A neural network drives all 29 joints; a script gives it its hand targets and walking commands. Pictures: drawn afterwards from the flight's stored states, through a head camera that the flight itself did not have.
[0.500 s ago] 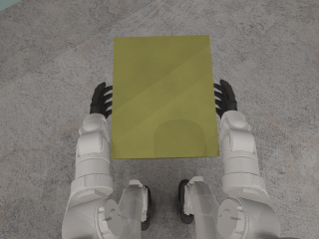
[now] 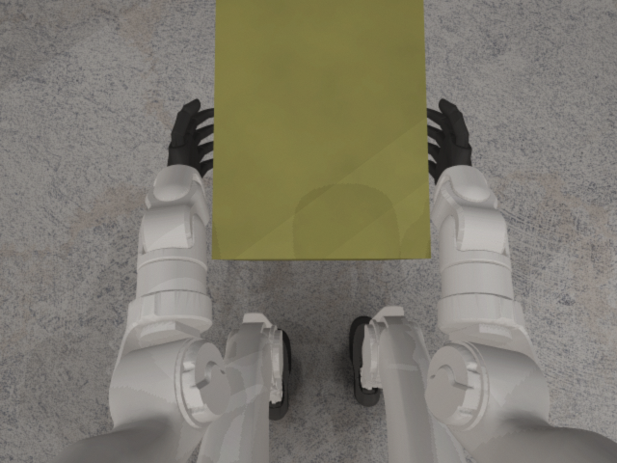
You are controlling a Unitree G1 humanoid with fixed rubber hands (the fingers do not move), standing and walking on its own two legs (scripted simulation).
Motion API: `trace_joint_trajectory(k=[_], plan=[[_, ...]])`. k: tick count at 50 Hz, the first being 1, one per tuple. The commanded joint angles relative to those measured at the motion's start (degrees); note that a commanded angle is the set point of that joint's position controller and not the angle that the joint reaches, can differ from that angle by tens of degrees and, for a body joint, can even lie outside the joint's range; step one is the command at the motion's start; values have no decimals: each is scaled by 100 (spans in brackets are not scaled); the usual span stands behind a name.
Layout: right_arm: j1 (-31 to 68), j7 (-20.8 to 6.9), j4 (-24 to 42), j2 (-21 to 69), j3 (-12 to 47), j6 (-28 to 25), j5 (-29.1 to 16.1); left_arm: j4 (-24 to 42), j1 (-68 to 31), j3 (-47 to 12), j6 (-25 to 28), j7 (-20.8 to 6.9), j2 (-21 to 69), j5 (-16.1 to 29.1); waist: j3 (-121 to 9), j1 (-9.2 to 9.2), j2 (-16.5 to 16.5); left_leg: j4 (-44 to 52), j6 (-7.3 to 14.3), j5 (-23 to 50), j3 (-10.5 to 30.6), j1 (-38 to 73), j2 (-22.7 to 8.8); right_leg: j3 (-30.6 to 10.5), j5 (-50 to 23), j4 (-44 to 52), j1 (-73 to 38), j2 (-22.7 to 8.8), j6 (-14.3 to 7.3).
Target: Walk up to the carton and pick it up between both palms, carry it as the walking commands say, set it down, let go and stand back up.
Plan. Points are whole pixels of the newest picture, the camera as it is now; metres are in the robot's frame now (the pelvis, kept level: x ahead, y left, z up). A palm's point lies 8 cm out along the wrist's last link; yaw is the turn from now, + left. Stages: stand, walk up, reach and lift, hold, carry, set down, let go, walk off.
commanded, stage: set down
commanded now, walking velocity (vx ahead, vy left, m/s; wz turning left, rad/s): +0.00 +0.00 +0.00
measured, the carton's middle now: (317, 161) +0.50 +0.00 -0.17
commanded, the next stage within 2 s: none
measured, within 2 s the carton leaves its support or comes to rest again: rests again in 1.82 s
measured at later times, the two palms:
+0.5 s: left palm (204, 167) +0.49 +0.17 -0.16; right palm (423, 165) +0.49 -0.15 -0.16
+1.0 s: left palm (218, 167) +0.52 +0.17 -0.25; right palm (405, 165) +0.52 -0.15 -0.25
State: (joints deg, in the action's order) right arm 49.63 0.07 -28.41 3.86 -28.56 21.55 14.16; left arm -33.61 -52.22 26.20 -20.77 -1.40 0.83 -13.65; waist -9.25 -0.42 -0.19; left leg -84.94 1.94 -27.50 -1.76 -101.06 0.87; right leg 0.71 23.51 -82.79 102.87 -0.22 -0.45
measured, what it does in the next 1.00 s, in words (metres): lowers itself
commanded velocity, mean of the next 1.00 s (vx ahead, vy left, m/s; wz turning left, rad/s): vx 0.00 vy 0.00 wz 0.00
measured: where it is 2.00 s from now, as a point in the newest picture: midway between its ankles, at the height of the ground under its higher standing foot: (321, 382)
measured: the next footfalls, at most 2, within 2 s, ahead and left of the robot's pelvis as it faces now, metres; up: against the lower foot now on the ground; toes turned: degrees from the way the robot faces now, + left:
none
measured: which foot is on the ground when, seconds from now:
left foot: down 0.00-1.00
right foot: down 0.00-1.00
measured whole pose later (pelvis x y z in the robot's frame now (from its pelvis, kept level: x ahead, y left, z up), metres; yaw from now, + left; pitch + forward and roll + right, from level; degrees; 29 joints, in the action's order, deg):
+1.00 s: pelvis -0.01 -0.01 -0.13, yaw +2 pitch +46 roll -1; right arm 70.0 4.4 -38.9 -5.7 -25.7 20.1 6.8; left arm -44.2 -73.5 20.1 -20.3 2.7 -9.9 -7.2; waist 2.6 0.4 0.0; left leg -111.8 1.0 -32.9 -0.4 -125.4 2.6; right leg 0.7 29.5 -109.6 126.6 1.0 0.1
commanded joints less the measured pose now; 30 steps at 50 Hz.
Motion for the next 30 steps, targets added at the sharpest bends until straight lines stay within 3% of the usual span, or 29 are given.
trace_joint_trajectory(k=[1, 15, 18, 23, 30], plan=[[3790, -1388, -199, 5090, 3364, -163, -949, -136, -3514, -3167, 115, -1495, 5329, 961, -5752, -44, -28, 674, -130, 1787, 216, 2689, 831, 43, -1589, 228, -3240, 921, 157], [4515, -1364, -392, 4783, 3159, -132, -1104, -265, -4292, -3167, 87, -1360, 5135, 1123, -5981, 82, 94, -56, -170, 1790, 201, 2397, 828, 181, -1408, -499, -2267, 886, 152], [4725, -1362, -378, 4687, 3133, -122, -1178, -307, -4515, -3231, 82, -1306, 5096, 1186, -6097, 203, 124, -206, -186, 1787, 232, 2540, 808, 244, -1299, -636, -1960, 864, 169], [4982, -1331, -508, 4679, 3116, -106, -1259, -401, -4762, -3123, 90, -1266, 4972, 1205, -6086, 85, 187, -462, -168, 1658, 132, 2116, 820, 219, -1288, -876, -1905, 846, 164], [5295, -1245, -587, 4547, 3049, -140, -1300, -501, -5050, -3066, 114, -1264, 4846, 1285, -6088, 135, 150, -816, -164, 1582, 82, 1689, 805, 240, -1309, -1211, -1808, 827, 163]])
